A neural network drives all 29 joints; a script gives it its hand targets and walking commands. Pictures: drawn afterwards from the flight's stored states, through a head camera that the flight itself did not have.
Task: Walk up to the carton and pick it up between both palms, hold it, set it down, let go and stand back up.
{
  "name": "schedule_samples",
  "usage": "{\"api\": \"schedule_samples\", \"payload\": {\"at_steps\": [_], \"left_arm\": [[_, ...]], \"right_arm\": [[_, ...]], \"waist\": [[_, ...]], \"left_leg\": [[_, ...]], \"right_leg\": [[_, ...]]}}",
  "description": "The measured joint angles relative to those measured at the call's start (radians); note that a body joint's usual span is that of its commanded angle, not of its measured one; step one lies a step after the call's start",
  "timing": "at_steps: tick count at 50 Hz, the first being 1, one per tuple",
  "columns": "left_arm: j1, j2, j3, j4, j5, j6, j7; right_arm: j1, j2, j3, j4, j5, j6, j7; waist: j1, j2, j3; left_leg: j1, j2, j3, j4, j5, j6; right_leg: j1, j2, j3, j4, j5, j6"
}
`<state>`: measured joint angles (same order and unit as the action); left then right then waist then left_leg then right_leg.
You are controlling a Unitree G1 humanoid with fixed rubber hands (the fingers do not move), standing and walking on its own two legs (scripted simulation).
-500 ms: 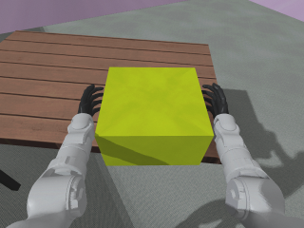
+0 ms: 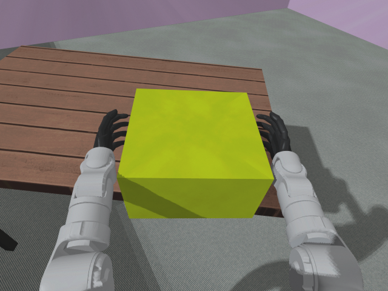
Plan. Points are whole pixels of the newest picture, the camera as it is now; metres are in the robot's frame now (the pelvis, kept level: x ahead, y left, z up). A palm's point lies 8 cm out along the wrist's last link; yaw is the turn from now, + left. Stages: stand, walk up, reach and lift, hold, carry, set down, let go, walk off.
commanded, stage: reach and lift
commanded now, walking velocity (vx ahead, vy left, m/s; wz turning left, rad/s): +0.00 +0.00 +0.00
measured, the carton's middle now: (192, 150) +0.42 +0.00 +0.06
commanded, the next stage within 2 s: hold in 1.28 s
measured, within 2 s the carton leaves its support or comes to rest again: neither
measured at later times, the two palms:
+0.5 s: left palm (94, 150) +0.35 +0.19 +0.14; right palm (285, 151) +0.35 -0.18 +0.14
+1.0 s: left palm (89, 146) +0.35 +0.20 +0.16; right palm (284, 144) +0.35 -0.17 +0.16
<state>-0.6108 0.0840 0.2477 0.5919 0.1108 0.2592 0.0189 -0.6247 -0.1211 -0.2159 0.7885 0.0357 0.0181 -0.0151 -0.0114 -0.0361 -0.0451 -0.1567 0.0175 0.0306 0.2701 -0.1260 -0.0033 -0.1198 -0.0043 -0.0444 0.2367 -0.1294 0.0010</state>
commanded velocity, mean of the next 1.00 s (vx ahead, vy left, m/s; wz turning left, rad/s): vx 0.00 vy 0.00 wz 0.00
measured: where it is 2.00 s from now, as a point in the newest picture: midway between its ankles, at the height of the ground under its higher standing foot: outside the picture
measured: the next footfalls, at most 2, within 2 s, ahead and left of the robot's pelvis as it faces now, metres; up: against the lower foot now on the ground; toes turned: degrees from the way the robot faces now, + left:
none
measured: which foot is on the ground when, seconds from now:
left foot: down 0.00-1.00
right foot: down 0.00-1.00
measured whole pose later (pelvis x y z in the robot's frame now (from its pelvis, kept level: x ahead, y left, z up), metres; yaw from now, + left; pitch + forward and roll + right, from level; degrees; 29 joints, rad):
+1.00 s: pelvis -0.01 +0.00 +0.00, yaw +1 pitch -5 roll +0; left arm -0.50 0.07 0.31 0.15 0.21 0.58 -0.10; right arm -0.57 -0.10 -0.10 0.51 0.12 0.24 -0.07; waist -0.06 -0.07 0.01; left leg -0.05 0.02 0.02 0.26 -0.12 -0.01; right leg -0.01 0.00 -0.06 0.24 -0.14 0.00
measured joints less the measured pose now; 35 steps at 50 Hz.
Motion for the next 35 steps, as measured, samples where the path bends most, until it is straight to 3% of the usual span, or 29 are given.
{"api": "schedule_samples", "payload": {"at_steps": [10,20,27,35], "left_arm": [[0.087,-0.016,0.037,-0.216,0.057,0.136,-0.058],[0.168,-0.025,0.05,-0.39,0.078,0.222,-0.096],[0.144,-0.027,0.057,-0.418,0.088,0.257,-0.106],[0.092,-0.036,0.073,-0.394,0.122,0.307,-0.116]], "right_arm": [[0.057,-0.001,0.101,-0.142,0.079,0.096,-0.046],[0.116,0.013,0.143,-0.279,0.116,0.165,-0.073],[0.109,0.024,0.118,-0.304,0.098,0.184,-0.066],[0.06,0.018,0.088,-0.251,0.068,0.21,-0.037]], "waist": [[-0.038,-0.01,0.031],[-0.054,-0.021,0.054],[-0.054,-0.024,0.056],[-0.044,-0.027,0.063]], "left_leg": [[0.088,0.003,-0.012,0.005,-0.025,-0.008],[0.113,0.002,-0.019,0.007,-0.022,-0.009],[0.106,-0.002,-0.018,0.004,-0.007,-0.007],[0.106,-0.004,-0.007,-0.024,0.019,-0.002]], "right_leg": [[0.099,0.004,-0.012,-0.008,-0.023,-0.002],[0.123,0.002,-0.019,0.0,-0.025,-0.004],[0.109,-0.001,-0.017,0.012,-0.018,-0.005],[0.09,-0.004,-0.007,0.015,-0.005,-0.005]]}}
